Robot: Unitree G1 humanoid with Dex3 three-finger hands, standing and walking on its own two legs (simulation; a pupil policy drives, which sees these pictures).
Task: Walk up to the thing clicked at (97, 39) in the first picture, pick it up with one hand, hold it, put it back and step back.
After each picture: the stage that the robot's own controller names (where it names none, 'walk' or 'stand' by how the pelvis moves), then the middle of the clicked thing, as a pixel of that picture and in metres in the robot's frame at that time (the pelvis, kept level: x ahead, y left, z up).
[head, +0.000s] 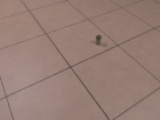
stand; (98, 40) +1.46 -0.19 -0.72
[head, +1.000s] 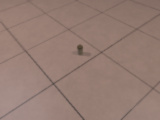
walk; (80, 50) +1.34 +0.12 -0.69
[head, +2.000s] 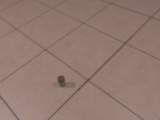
walk; (61, 81) +0.83 +0.28 -0.71
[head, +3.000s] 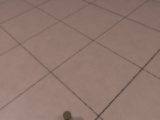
walk; (67, 117) +0.50 +0.20 -0.71
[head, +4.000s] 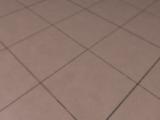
stand; out of the picture +0.35 +0.16 -0.71
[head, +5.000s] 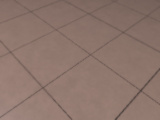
stand; out of the picture +0.32 +0.15 -0.72
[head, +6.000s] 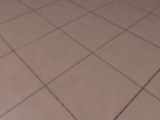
stand; out of the picture +0.34 +0.16 -0.73
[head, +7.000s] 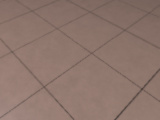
stand; out of the picture +0.32 +0.17 -0.73
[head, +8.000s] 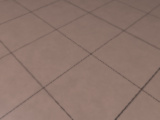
stand; out of the picture +0.32 +0.17 -0.73
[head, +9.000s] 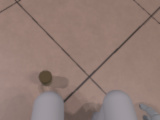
go down; (46, 78) +0.40 +0.16 -0.41
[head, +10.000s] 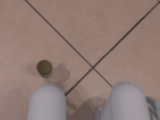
go down; (45, 69) +0.42 +0.16 -0.32
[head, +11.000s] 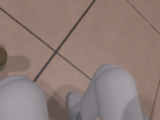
close in; out of the picture +0.42 +0.20 -0.23
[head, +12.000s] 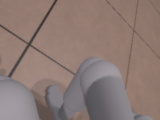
close; out of the picture +0.42 +0.22 -0.23
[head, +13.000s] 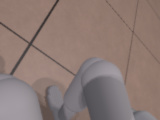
lift; out of the picture +0.40 +0.21 -0.23
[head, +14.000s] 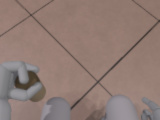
lift; (32, 87) +0.32 +0.18 -0.06
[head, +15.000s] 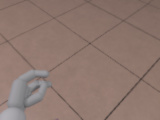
go down; out of the picture +0.40 +0.18 -0.70
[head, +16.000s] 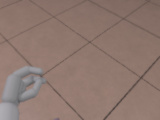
go down; out of the picture +0.39 +0.19 -0.70
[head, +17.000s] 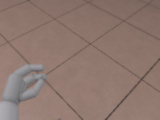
stand; out of the picture +0.40 +0.17 -0.70
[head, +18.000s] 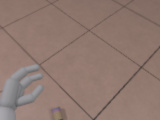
stand; (57, 115) +0.42 +0.16 -0.66
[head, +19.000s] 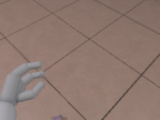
stand; out of the picture +0.40 +0.16 -0.69
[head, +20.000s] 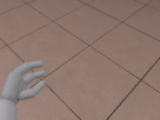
stand; out of the picture +0.41 +0.16 -0.70
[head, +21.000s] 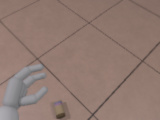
stand; (59, 109) +0.42 +0.15 -0.64
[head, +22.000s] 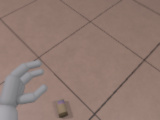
stand; (61, 108) +0.42 +0.13 -0.63
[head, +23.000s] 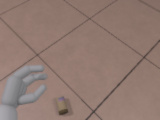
stand; (61, 105) +0.43 +0.13 -0.62
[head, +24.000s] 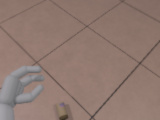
stand; (61, 111) +0.42 +0.12 -0.66
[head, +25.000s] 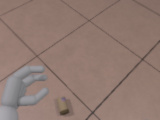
stand; (62, 105) +0.44 +0.11 -0.63
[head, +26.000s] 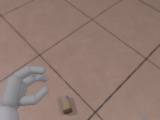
hold; (66, 104) +0.44 +0.10 -0.62
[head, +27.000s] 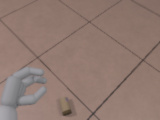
hold; (65, 106) +0.44 +0.10 -0.63
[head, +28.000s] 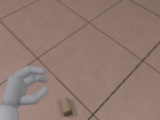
hold; (66, 107) +0.44 +0.10 -0.64
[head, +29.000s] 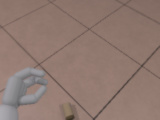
hold; (68, 111) +0.44 +0.09 -0.66
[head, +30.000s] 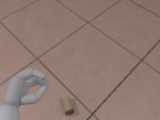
hold; (67, 105) +0.45 +0.09 -0.65
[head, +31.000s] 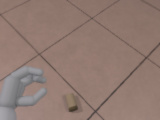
hold; (71, 102) +0.45 +0.07 -0.61
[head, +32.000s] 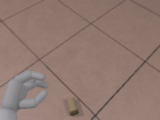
hold; (72, 106) +0.45 +0.06 -0.63
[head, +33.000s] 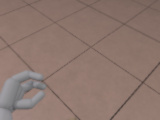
hold; out of the picture +0.43 +0.06 -0.70
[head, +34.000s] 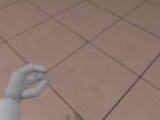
hold; out of the picture +0.44 +0.06 -0.70
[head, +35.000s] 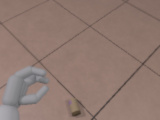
close; (74, 107) +0.46 +0.04 -0.65
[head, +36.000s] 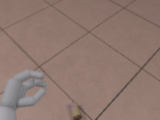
hold; (75, 111) +0.46 +0.03 -0.66
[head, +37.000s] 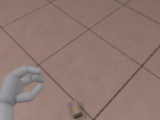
hold; (76, 109) +0.45 +0.03 -0.66
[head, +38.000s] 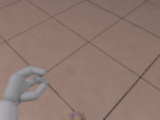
hold; out of the picture +0.45 +0.02 -0.70
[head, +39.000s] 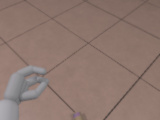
hold; out of the picture +0.45 +0.02 -0.70
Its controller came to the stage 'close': yes
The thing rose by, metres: 0.38
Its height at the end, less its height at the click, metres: -0.02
